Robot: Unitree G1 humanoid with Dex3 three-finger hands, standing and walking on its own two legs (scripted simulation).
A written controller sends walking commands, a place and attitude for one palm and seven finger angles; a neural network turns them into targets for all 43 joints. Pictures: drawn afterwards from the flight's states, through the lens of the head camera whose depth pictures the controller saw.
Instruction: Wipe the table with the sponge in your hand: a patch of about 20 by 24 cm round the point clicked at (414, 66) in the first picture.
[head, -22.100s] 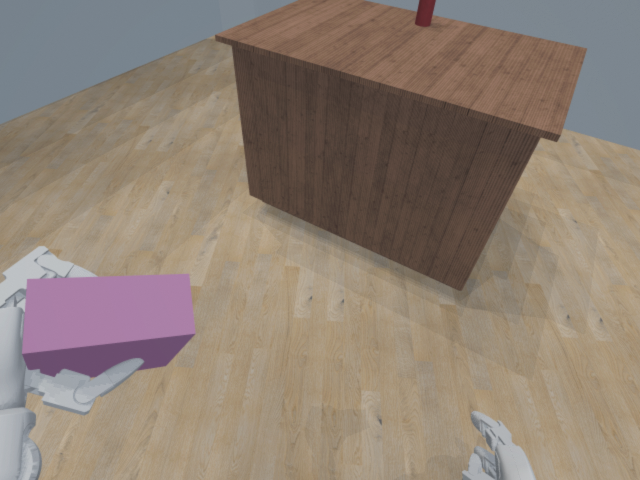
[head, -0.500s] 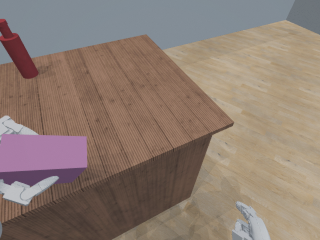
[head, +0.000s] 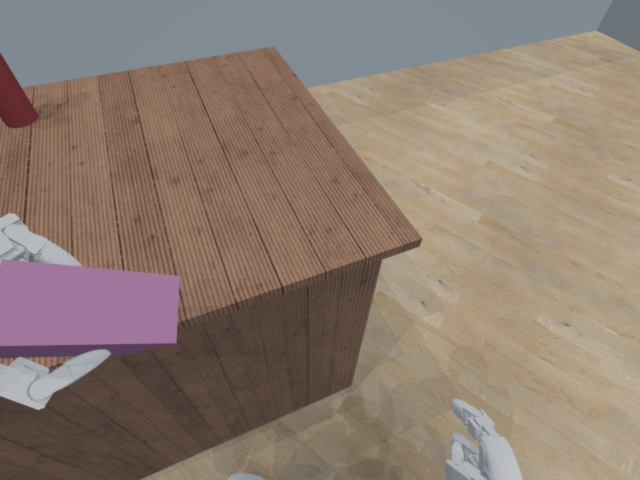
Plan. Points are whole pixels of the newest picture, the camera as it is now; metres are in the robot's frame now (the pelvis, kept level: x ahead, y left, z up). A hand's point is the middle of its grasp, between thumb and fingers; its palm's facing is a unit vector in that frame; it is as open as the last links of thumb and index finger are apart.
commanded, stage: shuffle to correct the standing spot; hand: left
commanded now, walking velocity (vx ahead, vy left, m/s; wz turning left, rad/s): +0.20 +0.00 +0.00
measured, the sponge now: (105, 318) +0.22 +0.22 +0.16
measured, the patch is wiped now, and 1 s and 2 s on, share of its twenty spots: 0.00 0.00 0.00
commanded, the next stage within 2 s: come to a stop and stand still in 0.18 s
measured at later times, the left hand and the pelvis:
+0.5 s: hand (154, 266) +0.25 +0.17 +0.20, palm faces +0.41 -0.76 -0.50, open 10.0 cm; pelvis +0.05 -0.08 +0.02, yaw +3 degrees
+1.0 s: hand (44, 218) +0.27 +0.26 +0.23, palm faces +0.52 -0.70 -0.50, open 10.0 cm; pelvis +0.05 -0.03 +0.02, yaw +0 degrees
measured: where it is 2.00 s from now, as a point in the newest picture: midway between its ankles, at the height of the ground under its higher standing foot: outside the picture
